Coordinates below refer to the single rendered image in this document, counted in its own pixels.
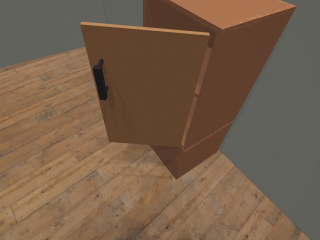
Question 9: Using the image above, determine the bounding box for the handle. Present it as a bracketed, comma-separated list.
[93, 59, 108, 100]

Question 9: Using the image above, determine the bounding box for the cupboard door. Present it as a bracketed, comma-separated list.
[80, 21, 210, 148]

